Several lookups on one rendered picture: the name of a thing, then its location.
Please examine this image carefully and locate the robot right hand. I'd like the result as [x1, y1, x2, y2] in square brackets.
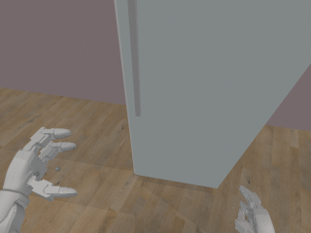
[234, 185, 275, 233]

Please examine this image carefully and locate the fridge door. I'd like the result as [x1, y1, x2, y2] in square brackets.
[116, 0, 311, 188]

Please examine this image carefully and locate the robot left forearm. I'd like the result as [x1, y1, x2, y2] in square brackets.
[0, 189, 30, 233]

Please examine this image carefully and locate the handle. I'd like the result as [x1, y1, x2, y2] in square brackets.
[127, 0, 143, 117]

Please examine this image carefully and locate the robot left hand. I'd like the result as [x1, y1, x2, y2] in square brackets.
[3, 126, 78, 202]

